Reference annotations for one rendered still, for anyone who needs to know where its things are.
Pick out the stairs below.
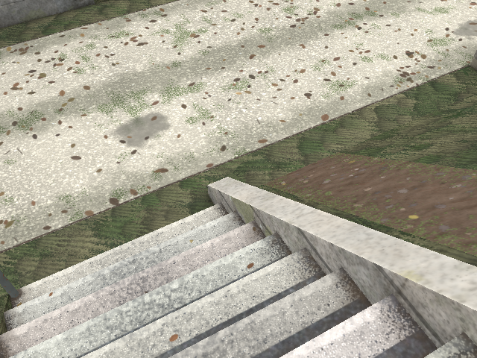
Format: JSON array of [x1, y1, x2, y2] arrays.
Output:
[[0, 203, 477, 358]]

